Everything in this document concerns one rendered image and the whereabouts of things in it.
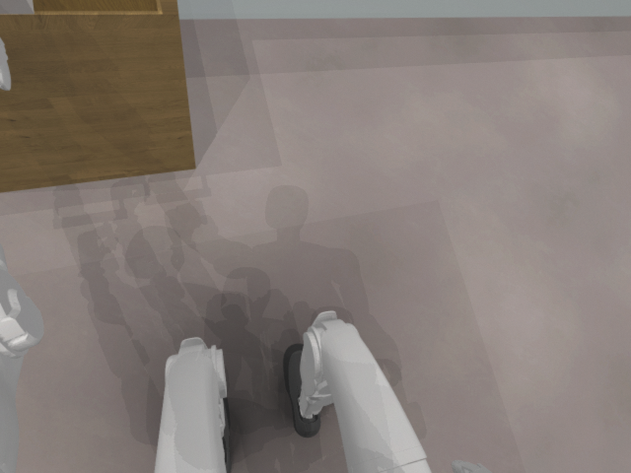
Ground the right robot shin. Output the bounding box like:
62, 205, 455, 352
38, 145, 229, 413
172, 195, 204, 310
298, 311, 358, 418

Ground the robot left upper arm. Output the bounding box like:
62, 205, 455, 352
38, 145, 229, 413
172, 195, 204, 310
0, 269, 44, 473

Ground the cabinet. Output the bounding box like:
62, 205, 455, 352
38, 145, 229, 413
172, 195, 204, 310
0, 0, 196, 193

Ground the robot left thigh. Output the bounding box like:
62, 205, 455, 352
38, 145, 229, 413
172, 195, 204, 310
154, 344, 227, 473

